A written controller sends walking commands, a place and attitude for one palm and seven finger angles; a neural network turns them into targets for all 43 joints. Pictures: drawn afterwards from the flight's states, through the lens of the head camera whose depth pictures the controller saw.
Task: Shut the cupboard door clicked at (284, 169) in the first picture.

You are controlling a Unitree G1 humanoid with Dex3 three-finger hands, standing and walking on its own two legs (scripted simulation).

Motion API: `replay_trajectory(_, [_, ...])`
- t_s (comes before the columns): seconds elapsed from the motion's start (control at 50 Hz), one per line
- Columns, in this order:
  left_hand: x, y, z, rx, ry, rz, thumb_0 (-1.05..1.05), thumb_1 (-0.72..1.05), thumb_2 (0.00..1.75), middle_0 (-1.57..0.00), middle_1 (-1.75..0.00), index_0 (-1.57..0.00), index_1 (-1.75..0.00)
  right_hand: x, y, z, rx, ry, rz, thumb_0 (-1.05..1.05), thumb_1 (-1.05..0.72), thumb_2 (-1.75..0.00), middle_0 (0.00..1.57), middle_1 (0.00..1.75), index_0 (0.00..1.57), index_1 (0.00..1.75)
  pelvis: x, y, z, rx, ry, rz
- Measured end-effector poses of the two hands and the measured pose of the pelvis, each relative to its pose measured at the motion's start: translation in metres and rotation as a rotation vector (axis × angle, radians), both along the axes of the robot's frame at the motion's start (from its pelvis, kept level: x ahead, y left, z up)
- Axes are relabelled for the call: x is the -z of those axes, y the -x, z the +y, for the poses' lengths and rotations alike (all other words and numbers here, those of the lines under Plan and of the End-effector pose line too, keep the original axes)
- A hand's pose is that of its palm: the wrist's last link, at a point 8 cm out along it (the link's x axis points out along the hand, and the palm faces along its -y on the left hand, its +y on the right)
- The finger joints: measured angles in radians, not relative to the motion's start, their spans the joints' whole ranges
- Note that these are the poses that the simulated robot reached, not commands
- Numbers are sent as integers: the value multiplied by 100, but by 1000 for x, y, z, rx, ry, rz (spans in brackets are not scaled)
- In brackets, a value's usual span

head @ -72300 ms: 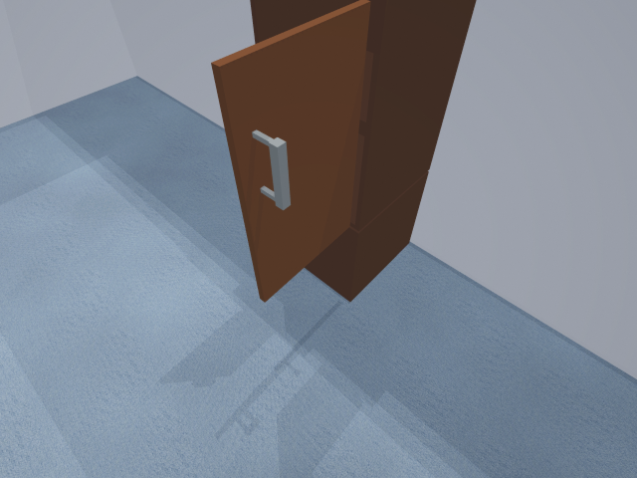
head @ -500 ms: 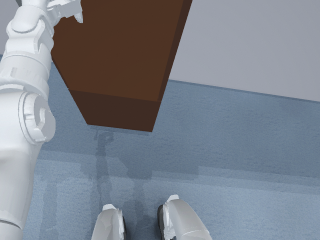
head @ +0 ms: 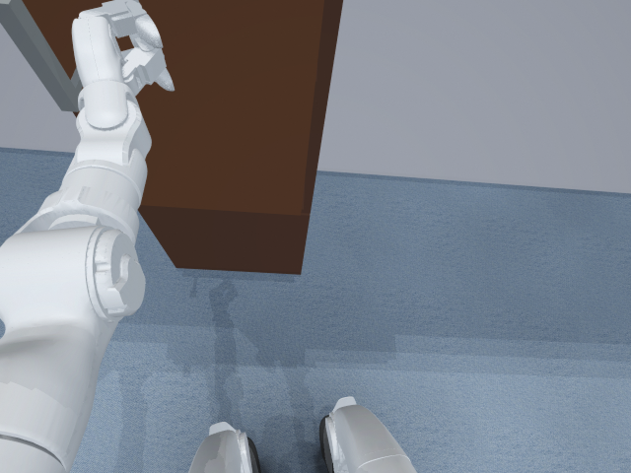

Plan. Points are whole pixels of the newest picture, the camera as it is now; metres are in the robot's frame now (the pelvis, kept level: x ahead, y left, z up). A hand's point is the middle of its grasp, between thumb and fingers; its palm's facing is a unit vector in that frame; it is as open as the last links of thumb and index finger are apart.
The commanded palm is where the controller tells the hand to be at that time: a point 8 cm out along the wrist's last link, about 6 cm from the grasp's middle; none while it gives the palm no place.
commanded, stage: pull the fist back off the door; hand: left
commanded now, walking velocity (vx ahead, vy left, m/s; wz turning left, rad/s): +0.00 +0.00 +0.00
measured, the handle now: (48, 45) +0.62 +0.20 +0.13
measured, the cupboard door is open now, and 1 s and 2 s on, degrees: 0 0 0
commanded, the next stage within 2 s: draw the hand back to the body in 0.28 s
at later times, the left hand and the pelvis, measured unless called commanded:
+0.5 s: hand (154, 87) +0.53 +0.09 +0.14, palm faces +0.09 -1.00 -0.01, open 3.1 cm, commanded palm +0.47 +0.14 +0.14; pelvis +0.05 -0.02 +0.03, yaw +0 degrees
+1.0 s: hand (50, 205) +0.37 +0.15 +0.18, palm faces +0.14 -0.98 -0.16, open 3.1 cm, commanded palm +0.33 +0.21 +0.19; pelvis +0.04 -0.02 +0.06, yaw +1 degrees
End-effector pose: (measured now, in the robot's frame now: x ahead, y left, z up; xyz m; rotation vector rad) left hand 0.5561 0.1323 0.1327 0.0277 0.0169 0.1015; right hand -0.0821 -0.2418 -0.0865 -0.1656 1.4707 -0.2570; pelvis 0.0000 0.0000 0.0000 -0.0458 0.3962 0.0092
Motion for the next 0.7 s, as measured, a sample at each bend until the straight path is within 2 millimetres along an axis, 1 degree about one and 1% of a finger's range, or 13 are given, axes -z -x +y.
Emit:
replay_trajectory(0.08, [10, 6, -1, 3, 11, 11, -2, 91, 94, -130, -150, -130, -150, -4, -14, -6, 10, 0, -9, 0, -90, -90, 20, 30, 20, 30, -8, -11, -2, 12, -7, -18])
replay_trajectory(0.14, [13, 15, -1, 2, 15, -7, 0, 91, 93, -129, -150, -129, -150, -6, -34, -11, 8, -2, -39, 0, -91, -90, 20, 30, 20, 30, -14, -21, -4, 18, -12, -36])
replay_trajectory(0.2, [14, 25, -1, 3, 15, -17, 1, 91, 92, -129, -150, -129, -150, -5, -60, -16, -3, -6, -82, 0, -91, -90, 20, 30, 20, 30, -19, -30, -6, 19, -16, -58])
replay_trajectory(0.26, [14, 33, 1, -2, 15, -16, 1, 90, 91, -130, -150, -130, -150, -4, -90, -21, -19, -7, -138, 0, -91, -90, 20, 30, 20, 30, -22, -38, -9, 16, -19, -79])
replay_trajectory(0.32, [13, 38, 4, -7, 11, -8, 2, 90, 91, -130, -150, -130, -150, -3, -121, -25, -42, -6, -197, 0, -91, -90, 20, 30, 20, 30, -25, -44, -11, 9, -22, -98])
replay_trajectory(0.38, [8, 41, 6, -6, 7, -23, 2, 90, 91, -130, -150, -130, -150, -3, -148, -29, -65, -6, -253, 0, -91, -90, 20, 30, 20, 30, -26, -48, -14, 2, -25, -108])
replay_trajectory(0.44, [1, 44, 5, 8, 3, -42, 2, 90, 91, -130, -150, -130, -150, -2, -171, -30, -86, -13, -297, 0, -91, -90, 20, 30, 20, 30, -27, -51, -16, -2, -29, -116])
replay_trajectory(0.5, [-3, 52, 6, 13, 10, -48, 2, 90, 90, -130, -150, -130, -150, -4, -187, -30, -93, -25, -333, 0, -91, -90, 20, 30, 20, 30, -29, -54, -18, 4, -34, -129])
replay_trajectory(0.58, [-6, 74, 15, 5, 8, -53, 2, 90, 90, -129, -150, -129, -150, -9, -203, -29, -86, -43, -387, 0, -91, -90, 20, 30, 20, 30, -35, -57, -20, 14, -40, -161])
replay_trajectory(0.7, [-16, 120, 36, -11, -8, -68, 2, 90, 90, -130, -150, -129, -150, -19, -222, -26, -100, -56, -461, 0, -91, -90, 20, 30, 20, 30, -43, -57, -24, 7, -44, -232])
